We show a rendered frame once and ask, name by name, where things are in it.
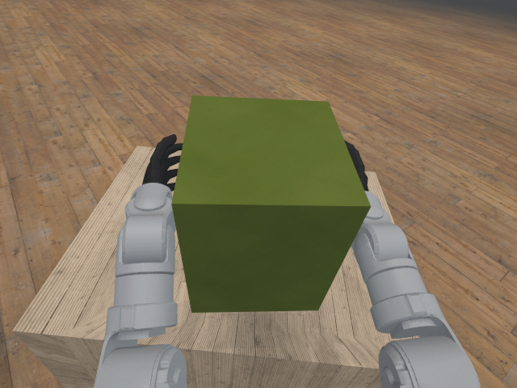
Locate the robot right forearm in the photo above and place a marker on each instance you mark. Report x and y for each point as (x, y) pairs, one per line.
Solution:
(401, 304)

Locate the robot left upper arm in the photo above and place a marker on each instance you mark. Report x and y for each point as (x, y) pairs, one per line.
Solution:
(149, 366)

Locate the robot left hand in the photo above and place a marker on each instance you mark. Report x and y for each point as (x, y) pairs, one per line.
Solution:
(157, 170)

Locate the robot left forearm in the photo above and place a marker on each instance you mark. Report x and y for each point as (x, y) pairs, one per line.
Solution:
(145, 262)

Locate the robot right upper arm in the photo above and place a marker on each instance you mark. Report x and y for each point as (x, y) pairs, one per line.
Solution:
(426, 362)

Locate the carton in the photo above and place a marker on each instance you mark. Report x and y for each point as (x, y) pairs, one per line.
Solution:
(266, 204)

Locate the pedestal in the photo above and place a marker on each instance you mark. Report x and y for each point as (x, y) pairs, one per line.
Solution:
(336, 346)

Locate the robot right hand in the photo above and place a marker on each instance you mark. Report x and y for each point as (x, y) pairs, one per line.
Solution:
(359, 166)

